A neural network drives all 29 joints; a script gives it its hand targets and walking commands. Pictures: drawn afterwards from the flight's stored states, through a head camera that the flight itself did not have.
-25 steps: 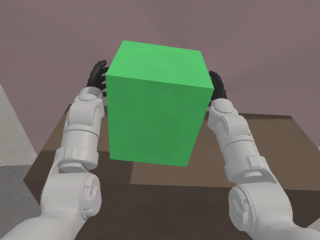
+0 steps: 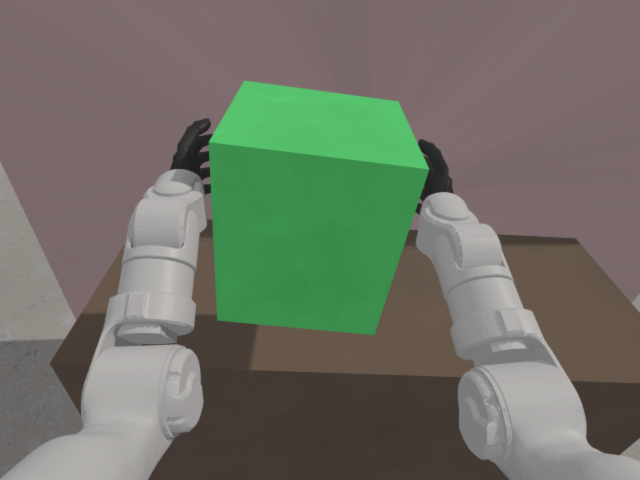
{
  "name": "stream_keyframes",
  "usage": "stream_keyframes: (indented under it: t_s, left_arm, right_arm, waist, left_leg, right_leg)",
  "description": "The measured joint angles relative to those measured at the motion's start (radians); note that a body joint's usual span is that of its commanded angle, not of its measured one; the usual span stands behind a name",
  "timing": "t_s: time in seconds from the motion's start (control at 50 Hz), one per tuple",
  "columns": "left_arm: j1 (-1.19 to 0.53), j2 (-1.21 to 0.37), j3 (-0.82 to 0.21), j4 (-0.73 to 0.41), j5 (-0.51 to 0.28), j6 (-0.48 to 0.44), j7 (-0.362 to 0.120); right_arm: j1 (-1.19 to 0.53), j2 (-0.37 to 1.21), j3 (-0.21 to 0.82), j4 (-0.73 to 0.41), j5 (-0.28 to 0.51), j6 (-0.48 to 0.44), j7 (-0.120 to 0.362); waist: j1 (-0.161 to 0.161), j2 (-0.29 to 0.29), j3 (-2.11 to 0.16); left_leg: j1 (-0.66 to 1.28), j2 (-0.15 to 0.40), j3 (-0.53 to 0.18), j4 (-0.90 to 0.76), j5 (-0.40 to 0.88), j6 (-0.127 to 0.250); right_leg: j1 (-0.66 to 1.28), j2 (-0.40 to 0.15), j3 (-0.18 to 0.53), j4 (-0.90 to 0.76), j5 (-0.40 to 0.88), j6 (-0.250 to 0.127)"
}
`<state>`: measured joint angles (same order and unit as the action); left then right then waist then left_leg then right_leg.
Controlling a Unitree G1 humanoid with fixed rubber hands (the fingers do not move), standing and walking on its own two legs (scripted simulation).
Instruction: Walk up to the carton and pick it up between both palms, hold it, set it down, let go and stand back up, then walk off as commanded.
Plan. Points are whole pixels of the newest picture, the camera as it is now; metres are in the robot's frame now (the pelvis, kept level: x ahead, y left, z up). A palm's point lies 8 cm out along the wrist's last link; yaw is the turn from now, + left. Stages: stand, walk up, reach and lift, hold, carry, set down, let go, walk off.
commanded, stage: hold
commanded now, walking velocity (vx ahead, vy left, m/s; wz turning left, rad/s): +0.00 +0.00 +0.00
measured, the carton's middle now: (309, 208) +0.41 +0.04 +0.19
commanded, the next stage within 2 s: set down in 2.00 s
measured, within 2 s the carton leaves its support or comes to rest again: neither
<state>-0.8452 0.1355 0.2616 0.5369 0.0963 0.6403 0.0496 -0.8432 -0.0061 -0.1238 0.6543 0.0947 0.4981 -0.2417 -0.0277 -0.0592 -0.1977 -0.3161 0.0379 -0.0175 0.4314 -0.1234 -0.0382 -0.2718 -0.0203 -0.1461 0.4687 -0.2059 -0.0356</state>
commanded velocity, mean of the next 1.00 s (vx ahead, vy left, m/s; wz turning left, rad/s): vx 0.00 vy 0.00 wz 0.00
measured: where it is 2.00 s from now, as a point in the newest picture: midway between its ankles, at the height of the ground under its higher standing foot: outside the picture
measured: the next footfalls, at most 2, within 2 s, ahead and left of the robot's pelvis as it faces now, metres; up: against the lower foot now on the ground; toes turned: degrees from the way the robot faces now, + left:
none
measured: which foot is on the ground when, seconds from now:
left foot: down 0.00-1.00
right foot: down 0.00-1.00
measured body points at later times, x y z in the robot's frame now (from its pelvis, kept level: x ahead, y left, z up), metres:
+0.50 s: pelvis +0.00 +0.00 +0.00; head -0.07 +0.02 +0.44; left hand +0.40 +0.18 +0.25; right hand +0.40 -0.12 +0.24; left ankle +0.07 +0.14 -0.74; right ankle +0.03 -0.09 -0.74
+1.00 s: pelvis +0.00 +0.00 +0.00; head -0.08 +0.02 +0.44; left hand +0.39 +0.18 +0.26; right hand +0.39 -0.12 +0.25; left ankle +0.07 +0.14 -0.74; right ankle +0.03 -0.09 -0.74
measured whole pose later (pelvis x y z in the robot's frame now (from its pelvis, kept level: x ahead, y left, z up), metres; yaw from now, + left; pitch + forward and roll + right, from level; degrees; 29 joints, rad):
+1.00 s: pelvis +0.00 +0.00 +0.00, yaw +0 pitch +0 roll +0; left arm -0.89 0.14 0.26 0.50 0.12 0.73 0.05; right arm -0.89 -0.03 -0.12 0.64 0.12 0.56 -0.24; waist -0.03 -0.04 -0.20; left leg -0.31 0.04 -0.02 0.42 -0.11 -0.04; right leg -0.27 -0.02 -0.15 0.47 -0.20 -0.04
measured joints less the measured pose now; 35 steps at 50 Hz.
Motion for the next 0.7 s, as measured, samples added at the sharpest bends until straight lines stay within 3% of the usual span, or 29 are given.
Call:
stream_keyframes:
  t_s: [0.7]
  left_arm:
    - [-0.042,0.0,0.0,-0.039,0.018,0.081,0.006]
  right_arm:
    - [-0.042,-0.025,0.0,-0.012,0.028,0.054,0.007]
  waist:
    - [0.0,0.015,0.0]
  left_leg:
    - [0.009,0.0,0.0,-0.016,0.006,0.0]
  right_leg:
    - [0.001,0.0,0.0,0.0,-0.003,-0.002]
